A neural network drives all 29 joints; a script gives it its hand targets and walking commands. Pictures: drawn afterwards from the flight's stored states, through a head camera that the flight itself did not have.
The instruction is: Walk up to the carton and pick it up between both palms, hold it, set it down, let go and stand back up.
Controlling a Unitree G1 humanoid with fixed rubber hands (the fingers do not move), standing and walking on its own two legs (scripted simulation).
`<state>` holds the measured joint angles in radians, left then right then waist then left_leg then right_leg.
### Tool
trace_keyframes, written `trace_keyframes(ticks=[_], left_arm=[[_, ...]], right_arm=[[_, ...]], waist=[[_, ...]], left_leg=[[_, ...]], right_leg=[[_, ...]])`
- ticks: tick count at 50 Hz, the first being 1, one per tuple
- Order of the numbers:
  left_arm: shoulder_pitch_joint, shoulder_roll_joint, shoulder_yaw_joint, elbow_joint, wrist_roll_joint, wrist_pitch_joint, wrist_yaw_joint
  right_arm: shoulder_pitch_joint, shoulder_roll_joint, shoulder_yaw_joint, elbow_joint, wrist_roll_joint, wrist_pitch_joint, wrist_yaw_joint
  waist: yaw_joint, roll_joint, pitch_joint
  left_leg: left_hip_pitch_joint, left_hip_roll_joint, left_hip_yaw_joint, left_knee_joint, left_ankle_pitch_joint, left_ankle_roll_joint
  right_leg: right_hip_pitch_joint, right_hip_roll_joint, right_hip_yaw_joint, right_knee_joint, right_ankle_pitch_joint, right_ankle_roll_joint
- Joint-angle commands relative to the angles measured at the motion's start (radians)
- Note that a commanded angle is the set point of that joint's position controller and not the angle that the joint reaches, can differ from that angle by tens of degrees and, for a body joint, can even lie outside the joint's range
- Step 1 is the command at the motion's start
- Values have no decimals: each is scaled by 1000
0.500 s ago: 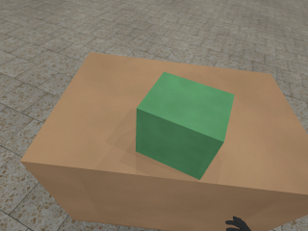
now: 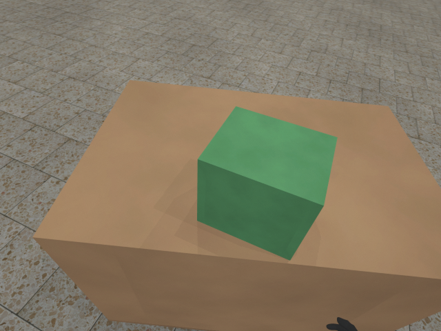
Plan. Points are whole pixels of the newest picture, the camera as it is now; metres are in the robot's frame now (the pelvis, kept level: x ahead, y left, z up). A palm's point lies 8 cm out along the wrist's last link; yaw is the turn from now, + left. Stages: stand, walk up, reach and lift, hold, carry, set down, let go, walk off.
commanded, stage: stand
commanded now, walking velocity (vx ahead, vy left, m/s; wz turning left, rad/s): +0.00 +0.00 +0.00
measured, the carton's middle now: (262, 181) +0.43 -0.09 +0.03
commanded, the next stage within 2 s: none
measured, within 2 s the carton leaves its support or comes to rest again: neither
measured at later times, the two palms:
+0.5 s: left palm out of the picture +0.05 +0.26 -0.12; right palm out of the picture +0.11 -0.26 -0.09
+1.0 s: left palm out of the picture +0.07 +0.26 -0.12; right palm out of the picture +0.14 -0.26 -0.10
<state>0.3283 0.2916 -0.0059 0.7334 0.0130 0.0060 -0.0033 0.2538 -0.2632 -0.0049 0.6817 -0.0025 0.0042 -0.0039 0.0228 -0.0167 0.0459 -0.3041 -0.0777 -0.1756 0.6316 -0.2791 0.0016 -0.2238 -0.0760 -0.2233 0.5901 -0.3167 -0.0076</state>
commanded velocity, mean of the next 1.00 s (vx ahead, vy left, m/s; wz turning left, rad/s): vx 0.00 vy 0.00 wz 0.00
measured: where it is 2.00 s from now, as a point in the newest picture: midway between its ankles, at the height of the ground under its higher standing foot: outside the picture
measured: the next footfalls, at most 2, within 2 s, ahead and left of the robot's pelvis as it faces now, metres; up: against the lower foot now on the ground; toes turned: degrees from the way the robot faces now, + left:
none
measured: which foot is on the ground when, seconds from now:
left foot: down 0.00-1.00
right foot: down 0.00-1.00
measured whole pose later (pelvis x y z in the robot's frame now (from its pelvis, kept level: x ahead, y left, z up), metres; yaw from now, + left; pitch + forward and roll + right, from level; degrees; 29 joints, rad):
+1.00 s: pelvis +0.02 +0.00 +0.00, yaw +1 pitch -1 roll -1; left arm 0.33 0.28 0.01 0.76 0.01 0.02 0.00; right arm 0.24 -0.26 -0.01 0.71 -0.01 0.00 -0.01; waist 0.03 0.00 0.05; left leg -0.31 -0.08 -0.19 0.65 -0.31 0.00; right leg -0.22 -0.07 -0.22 0.59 -0.35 0.00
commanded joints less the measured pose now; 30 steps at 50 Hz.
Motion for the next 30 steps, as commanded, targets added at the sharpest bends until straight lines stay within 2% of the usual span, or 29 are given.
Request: trace_keyframes(ticks=[1,4,5,7,8,9,11,12,14,16,17,19,21,23,24,25,26,29,30], left_arm=[[59,147,39,-60,2,-10,5],[43,145,41,-46,0,-13,2],[45,143,40,-52,1,-13,3],[46,151,45,-49,-1,-16,4],[42,144,42,-49,-1,-13,4],[49,139,41,-46,2,-12,4],[41,139,39,-45,-2,-9,4],[47,134,39,-42,0,-9,3],[58,140,40,-36,0,-12,5],[45,142,41,-45,-4,-13,6],[48,145,42,-43,-4,-13,6],[59,146,41,-40,-6,-13,7],[44,156,43,-43,-4,-13,6],[60,143,45,-44,-1,-11,7],[58,143,42,-42,-1,-9,6],[68,140,42,-36,-2,-9,6],[66,151,46,-33,-2,-8,5],[71,155,48,-38,-1,-10,6],[64,146,46,-38,-1,-11,5]], right_arm=[[-19,-158,-43,-90,-3,-16,-5],[-12,-160,-43,-84,-4,-16,-6],[-12,-160,-44,-94,-6,-16,-6],[-7,-141,-43,-82,-4,-18,-6],[12,-142,-42,-78,-3,-17,-5],[6,-149,-42,-80,-2,-17,-5],[7,-155,-45,-78,0,-17,-4],[-2,-158,-46,-79,-2,-16,-5],[0,-143,-43,-76,-4,-16,-5],[8,-142,-44,-69,-3,-17,-4],[2,-132,-42,-68,-4,-19,-4],[8,-151,-43,-68,-6,-17,-3],[14,-142,-42,-71,-6,-17,-4],[15,-145,-45,-67,-3,-16,-4],[15,-144,-41,-63,-1,-17,-4],[8,-146,-40,-62,-1,-17,-4],[8,-149,-42,-57,-4,-17,-4],[11,-138,-40,-56,-1,-17,-5],[21,-138,-42,-51,0,-19,-6]], waist=[[6,77,5],[3,35,-17],[3,59,-9],[3,45,-37],[-3,31,-19],[3,35,-14],[-7,42,3],[1,35,3],[0,9,-5],[-1,26,17],[4,1,17],[0,39,0],[-5,2,-10],[0,52,-8],[4,40,5],[6,66,-3],[6,60,1],[9,59,-2],[3,36,-14]], left_leg=[[-145,98,-136,-170,44,50],[-112,96,-129,-152,77,47],[-120,93,-118,-146,76,49],[-85,85,-88,-121,113,40],[-97,87,-108,-131,120,42],[-110,96,-115,-136,91,47],[-113,97,-129,-165,62,44],[-118,99,-137,-160,41,48],[-115,85,-110,-127,57,45],[-115,83,-100,-132,82,41],[-104,87,-103,-130,92,43],[-107,83,-96,-121,90,39],[-100,79,-89,-109,100,37],[-110,82,-108,-122,79,40],[-118,87,-110,-136,86,42],[-109,92,-113,-142,85,42],[-127,96,-132,-144,76,47],[-138,84,-113,-126,106,43],[-111,88,-108,-123,154,42]], right_leg=[[64,-104,161,-150,-31,-49],[68,-103,155,-154,-21,-42],[61,-107,161,-153,-18,-49],[58,-116,163,-154,-2,-52],[55,-106,155,-156,1,-51],[59,-109,157,-157,-19,-52],[34,-101,146,-149,-43,-51],[32,-101,154,-159,-53,-51],[49,-118,171,-180,-51,-56],[24,-118,165,-180,-46,-55],[21,-113,160,-184,-51,-52],[26,-125,165,-189,-49,-57],[33,-122,167,-186,-34,-61],[38,-118,163,-182,-55,-61],[37,-110,153,-172,-54,-58],[30,-109,152,-163,-46,-53],[61,-102,154,-164,-38,-52],[71,-116,164,-164,-10,-63],[81,-109,153,-157,23,-59]])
